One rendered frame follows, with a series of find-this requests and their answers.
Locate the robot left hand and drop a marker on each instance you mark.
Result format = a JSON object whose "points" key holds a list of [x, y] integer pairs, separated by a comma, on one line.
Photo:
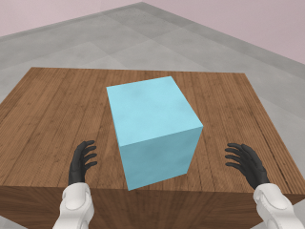
{"points": [[78, 168]]}

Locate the carton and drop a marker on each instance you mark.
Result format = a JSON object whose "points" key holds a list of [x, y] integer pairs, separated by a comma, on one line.
{"points": [[156, 130]]}

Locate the left robot forearm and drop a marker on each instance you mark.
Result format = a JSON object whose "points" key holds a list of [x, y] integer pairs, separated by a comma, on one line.
{"points": [[76, 208]]}

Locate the right robot forearm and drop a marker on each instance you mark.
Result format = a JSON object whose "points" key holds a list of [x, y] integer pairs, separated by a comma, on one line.
{"points": [[274, 208]]}

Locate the robot right hand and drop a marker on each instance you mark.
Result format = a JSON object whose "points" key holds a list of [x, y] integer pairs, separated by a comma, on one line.
{"points": [[249, 165]]}

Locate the pedestal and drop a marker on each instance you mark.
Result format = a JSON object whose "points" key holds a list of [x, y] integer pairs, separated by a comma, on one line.
{"points": [[52, 110]]}

